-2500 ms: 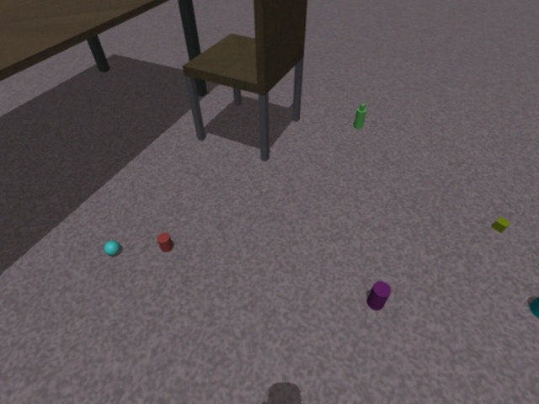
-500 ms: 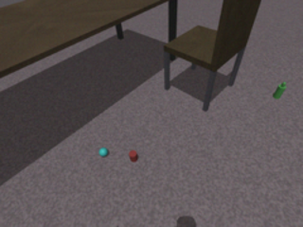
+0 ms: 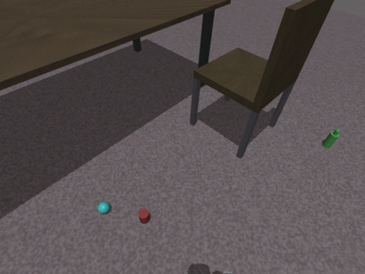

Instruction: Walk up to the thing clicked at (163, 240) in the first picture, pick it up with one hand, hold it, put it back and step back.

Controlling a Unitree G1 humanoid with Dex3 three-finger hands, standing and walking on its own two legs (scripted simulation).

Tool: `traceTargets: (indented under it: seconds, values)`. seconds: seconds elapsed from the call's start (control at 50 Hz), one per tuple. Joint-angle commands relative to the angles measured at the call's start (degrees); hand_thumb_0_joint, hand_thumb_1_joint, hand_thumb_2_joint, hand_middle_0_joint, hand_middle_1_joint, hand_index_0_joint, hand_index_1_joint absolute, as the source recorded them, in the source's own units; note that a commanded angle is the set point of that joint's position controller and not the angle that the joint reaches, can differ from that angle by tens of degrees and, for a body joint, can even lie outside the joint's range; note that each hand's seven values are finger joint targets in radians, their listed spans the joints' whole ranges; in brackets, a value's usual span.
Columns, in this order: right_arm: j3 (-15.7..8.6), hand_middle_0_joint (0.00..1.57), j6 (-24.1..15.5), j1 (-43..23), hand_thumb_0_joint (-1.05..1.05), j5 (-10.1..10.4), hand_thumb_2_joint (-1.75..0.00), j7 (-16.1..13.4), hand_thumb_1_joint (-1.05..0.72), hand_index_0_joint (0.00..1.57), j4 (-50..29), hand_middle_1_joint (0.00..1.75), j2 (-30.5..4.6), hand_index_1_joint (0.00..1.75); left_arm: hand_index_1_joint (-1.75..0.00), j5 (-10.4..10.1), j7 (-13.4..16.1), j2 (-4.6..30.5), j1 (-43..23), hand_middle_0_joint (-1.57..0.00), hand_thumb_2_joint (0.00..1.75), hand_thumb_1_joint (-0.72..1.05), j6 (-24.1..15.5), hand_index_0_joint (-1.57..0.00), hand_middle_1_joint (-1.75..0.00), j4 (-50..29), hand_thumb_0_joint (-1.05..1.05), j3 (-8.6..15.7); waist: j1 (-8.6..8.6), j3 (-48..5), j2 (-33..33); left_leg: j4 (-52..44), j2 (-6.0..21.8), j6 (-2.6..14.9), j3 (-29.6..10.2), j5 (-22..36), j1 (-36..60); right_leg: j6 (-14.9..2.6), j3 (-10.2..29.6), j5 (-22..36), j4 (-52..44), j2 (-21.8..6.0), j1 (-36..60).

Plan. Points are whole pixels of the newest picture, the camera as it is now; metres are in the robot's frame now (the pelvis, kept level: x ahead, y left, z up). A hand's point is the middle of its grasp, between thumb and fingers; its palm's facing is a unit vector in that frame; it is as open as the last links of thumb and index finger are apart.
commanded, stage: walk up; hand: left
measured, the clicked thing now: (144, 216) +0.56 +0.22 -0.73
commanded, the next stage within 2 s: stand in 1.72 s
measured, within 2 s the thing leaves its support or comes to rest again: neither
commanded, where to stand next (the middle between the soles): +0.18 -0.02 m, yaw -1 degrees
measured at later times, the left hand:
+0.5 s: hand out of the picture +0.16 +0.25 -0.15, palm faces -0.01 -0.91 -0.41, open 7.4 cm
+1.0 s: hand (85, 269) +0.18 +0.25 -0.14, palm faces +0.00 -0.93 -0.38, open 7.3 cm
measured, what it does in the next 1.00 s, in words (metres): walks ahead: right foot, then left foot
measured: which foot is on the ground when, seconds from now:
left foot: down 0.00-0.14, up 0.16-0.42, down 0.44-1.00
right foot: up 0.00-0.10, down 0.12-1.00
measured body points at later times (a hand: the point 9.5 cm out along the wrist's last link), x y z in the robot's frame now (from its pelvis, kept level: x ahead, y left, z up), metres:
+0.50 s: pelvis +0.09 -0.03 -0.02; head +0.12 -0.03 +0.43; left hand +0.16 +0.30 -0.13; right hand +0.18 -0.34 -0.14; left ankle +0.15 +0.10 -0.73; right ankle +0.14 -0.16 -0.73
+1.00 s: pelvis +0.12 -0.02 +0.01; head +0.13 -0.02 +0.46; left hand +0.18 +0.30 -0.12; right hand +0.24 -0.31 -0.12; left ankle +0.15 +0.10 -0.73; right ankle +0.14 -0.16 -0.73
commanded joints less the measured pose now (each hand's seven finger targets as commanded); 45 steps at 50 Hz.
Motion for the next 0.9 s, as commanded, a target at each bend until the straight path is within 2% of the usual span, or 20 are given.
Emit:
traceTargets:
  seconds: [0.0, 0.04, 0.08, 0.1, 0.12, 0.14, 0.18, 0.24, 0.34, 0.4, 0.42, 0.44, 0.46, 0.48, 0.52, 0.56, 0.6, 0.66, 0.74, 0.88]
  values:
    - [-5.9, 0.2, -1.2, -1.5, 0.0, 0.3, -0.9, -0.6, -0.9, 0.2, -4.6, 0.3, -17.6, 0.3, -0.3, -0.1, -0.2, 10.2, 1.0, -0.2, 0.9, 0.9, -2.3, -0.2, -0.3, -3.9, 0.0, 3.7, -0.39, 0.7, 14.5, -15.9, 12.4, 11.53, -11.4, -11.7, -7.0, -0.01, -1.0, 5.3, -10.3, 0.1, 4.7]
    - [-5.5, 0.2, -0.3, -3.0, 0.0, 0.4, -0.9, -0.6, -0.9, 0.2, -4.8, 0.3, -16.9, 0.3, -0.3, 0.1, 0.5, 9.2, 3.1, -0.2, 0.9, 0.9, -2.7, -0.2, -0.3, -2.4, 0.0, 3.8, 1.37, -1.1, 12.7, -10.2, 11.7, 10.17, -9.5, -7.8, -9.6, -0.14, -3.3, 9.1, -15.0, 2.4, 12.0]
    - [-3.9, 0.2, 0.8, -2.2, 0.0, 0.3, -0.9, -0.8, -0.9, 0.2, -4.8, 0.3, -12.3, 0.3, -0.3, 0.4, 1.8, 10.8, 8.0, -0.2, 0.9, 0.9, -3.6, -0.2, -0.3, -0.1, 0.0, 4.4, 3.78, -4.7, 3.9, 4.2, 7.1, 7.04, -4.8, -4.3, -13.9, -0.07, -3.4, 8.3, -19.8, 5.0, 23.9]
    - [-2.5, 0.2, 1.0, 0.7, 0.0, 0.7, -0.9, -1.0, -0.9, 0.2, -4.8, 0.3, -8.1, 0.3, -0.3, 0.8, 2.5, 13.7, 10.0, -0.2, 0.9, 0.9, -4.2, -0.2, -0.3, -0.4, 0.0, 5.2, 4.85, -5.7, -8.4, 18.4, 2.4, 4.32, -0.4, -8.2, -17.4, -1.95, 7.9, 0.8, -29.2, -2.3, 26.5]
    - [-1.3, 0.2, 1.7, 2.6, 0.0, 0.6, -0.9, -1.2, -0.9, 0.2, -5.0, 0.3, -5.2, 0.3, -0.3, 0.8, 3.3, 18.0, 7.9, -0.2, 0.9, 0.9, -4.8, -0.2, -0.3, -2.6, 0.0, 5.5, 2.81, -4.0, -14.4, 28.2, -2.7, 0.59, -1.2, -15.4, -24.9, -6.63, 31.6, 1.6, -36.6, -16.4, 24.7]
    - [-3.5, 0.2, 2.2, 0.3, 0.0, 0.2, -0.9, -2.2, -0.9, 0.2, -4.1, 0.3, -11.8, 0.3, -0.3, 0.2, 3.3, 20.1, 5.2, -0.2, 0.9, 0.9, -4.2, -0.2, -0.3, -3.5, 0.0, 5.4, 3.08, -2.4, -8.4, 31.5, -0.1, 0.77, -5.7, -18.0, -23.2, -14.58, 36.4, 2.0, -35.8, -20.7, 19.1]
    - [-3.9, 0.2, 2.6, 1.3, 0.0, 0.9, -0.9, -2.5, -0.9, 0.2, -1.2, 0.3, -12.8, 0.3, -0.3, -0.7, 3.7, 16.3, 1.9, -0.2, 0.9, 0.9, -3.9, -0.2, -0.3, -3.8, 0.0, 4.4, 1.51, -1.7, -3.8, 32.6, 1.8, 0.66, -8.3, -14.0, -22.9, -13.4, 24.4, 9.9, -32.8, -15.2, 18.6]
    - [-3.7, 0.2, 3.1, 3.6, 0.0, 0.6, -0.9, -1.8, -0.9, 0.2, 1.5, 0.3, -11.6, 0.3, -0.3, 0.1, 4.1, 14.9, -0.9, -0.2, 0.9, 0.9, -3.5, -0.2, -0.3, -4.2, 0.0, 3.5, 0.17, -4.0, -8.3, 24.2, 2.4, 0.23, -5.5, -10.6, -16.2, -11.14, 12.8, 15.6, -29.1, -9.9, 14.6]
    - [-3.4, 0.2, 3.9, 0.3, 0.0, 0.3, -0.9, -1.8, -0.9, 0.2, 3.0, 0.3, -10.0, 0.3, -0.3, -0.1, 4.7, 14.0, -4.4, -0.2, 0.9, 0.9, -2.7, -0.2, -0.3, -4.2, 0.0, 2.5, 0.41, -6.3, -7.4, 11.4, 1.0, -0.02, -2.2, -6.0, -6.2, -10.21, 8.5, 23.8, -23.7, -9.2, 9.8]
    - [-3.9, 0.2, 3.5, 0.0, 0.0, -0.1, -0.9, -2.3, -0.9, 0.2, 4.2, 0.3, -11.1, 0.3, -0.3, -0.8, 4.8, 12.2, -7.2, -0.2, 0.9, 0.9, -1.7, -0.2, -0.3, -4.1, 0.0, 1.0, -1.71, -6.4, -4.4, 2.4, -0.1, 1.43, -2.5, 2.8, 2.7, -7.31, 7.4, 17.9, -18.4, -7.8, 2.1]
    - [-4.5, 0.2, 3.2, -0.2, 0.0, -0.7, -0.9, -2.5, -0.9, 0.2, 4.2, 0.3, -13.8, 0.3, -0.3, -0.9, 4.8, 10.7, -7.2, -0.2, 0.9, 0.9, -1.4, -0.2, -0.3, -4.0, 0.0, 0.4, -2.12, -6.9, 1.5, -2.0, 4.8, 3.06, -9.6, 4.5, 2.9, -4.65, 5.5, 12.6, -15.2, -5.3, 0.1]
    - [-4.6, 0.2, 2.9, -5.1, 0.0, -0.6, -0.9, -2.4, -0.9, 0.2, 2.6, 0.3, -16.4, 0.3, -0.3, -1.5, 4.8, 8.0, -5.6, -0.2, 0.9, 0.9, -0.9, -0.2, -0.3, -3.5, 0.0, -0.2, 0.44, -6.6, 10.1, -7.9, 12.6, 6.71, -22.2, 0.7, -1.0, -0.97, 0.8, 0.8, -10.4, 1.6, 0.6]
    - [-4.3, 0.2, 2.9, -7.8, 0.0, 0.4, -0.9, -2.2, -0.9, 0.2, 2.8, 0.3, -17.0, 0.3, -0.3, -1.7, 5.2, 9.7, -5.1, -0.2, 0.9, 0.9, -0.4, -0.2, -0.3, -1.0, 0.0, 0.4, 1.02, -6.0, 12.0, -8.9, 15.4, 10.95, -24.2, -2.4, -6.7, -0.61, -1.2, -8.9, -6.8, 4.4, 7.1]
    - [-3.8, 0.2, 3.1, -9.5, 0.0, 0.3, -0.9, -2.1, -0.9, 0.2, 3.1, 0.3, -15.8, 0.3, -0.3, -1.2, 5.2, 10.2, -5.0, -0.2, 0.9, 0.9, -0.3, -0.2, -0.3, 0.4, 0.0, 0.5, 1.35, -5.7, 10.3, -8.4, 14.2, 11.02, -22.3, -3.1, -9.4, -0.61, -0.3, -8.8, -7.9, 3.9, 10.4]
    - [-2.4, 0.2, 3.5, -12.3, 0.0, 0.7, -0.9, -2.1, -0.9, 0.2, 4.1, 0.3, -12.7, 0.3, -0.3, -0.9, 5.0, 9.5, -4.2, -0.2, 0.9, 0.9, -1.0, -0.2, -0.3, 2.8, 0.0, 0.3, 2.59, -5.5, 8.6, -3.8, 8.6, 5.79, -13.7, 0.5, -9.9, -1.22, 0.9, 1.7, -17.6, 2.4, 14.4]
    - [-1.6, 0.2, 3.9, -12.0, 0.0, 1.1, -0.9, -1.9, -0.9, 0.2, 5.2, 0.3, -11.1, 0.3, -0.3, -0.5, 5.0, 12.8, -7.2, -0.2, 0.9, 0.9, -1.6, -0.2, -0.3, 3.4, 0.0, 0.8, 0.98, -3.7, 6.1, 0.3, 4.0, 1.98, -9.5, -1.0, -8.8, -3.07, 8.8, 5.1, -23.8, -2.7, 10.8]
    - [-1.8, 0.2, 3.9, -9.5, 0.0, 0.7, -0.9, -2.0, -0.9, 0.2, 7.7, 0.3, -11.8, 0.3, -0.3, -0.5, 4.8, 12.5, -11.8, -0.2, 0.9, 0.9, -1.5, -0.2, -0.3, 3.2, 0.0, 0.2, -1.25, -4.6, 6.3, -2.6, 4.7, 2.35, -10.2, -2.9, -2.4, -3.4, 8.0, 4.4, -23.1, -3.2, 6.9]
    - [-1.4, 0.2, 3.4, -13.4, 0.0, 0.9, -0.9, -1.9, -0.9, 0.2, 8.7, 0.3, -12.0, 0.3, -0.3, -0.9, 4.7, 10.0, -10.6, -0.2, 0.9, 0.9, -1.4, -0.2, -0.3, 6.2, 0.0, -0.8, 0.92, -6.6, 7.5, -5.5, 7.6, 4.1, -12.6, 2.4, -2.6, -1.07, 2.5, 7.9, -21.3, 1.0, 12.5]
    - [-1.1, 0.2, 3.4, -15.1, 0.0, 1.0, -0.9, -2.0, -0.9, 0.2, 10.5, 0.3, -11.5, 0.3, -0.3, -1.1, 4.7, 10.2, -12.3, -0.2, 0.9, 0.9, -1.5, -0.2, -0.3, 8.2, 0.0, -1.0, 0.54, -6.9, 6.3, -6.0, 6.5, 2.69, -9.9, 7.6, 0.1, -1.02, 3.7, 14.2, -23.7, -0.7, 14.2]
    - [-1.0, 0.2, 3.8, -18.0, 0.0, 1.0, -0.9, -1.8, -0.9, 0.2, 13.2, 0.3, -10.7, 0.3, -0.3, -0.8, 4.5, 9.2, -15.4, -0.2, 0.9, 0.9, -1.1, -0.2, -0.3, 11.0, 0.0, -1.6, 0.18, -6.1, 4.9, -11.0, 6.4, 1.89, -9.5, 3.5, 1.9, -0.39, 3.7, 10.9, -28.7, -1.1, 15.2]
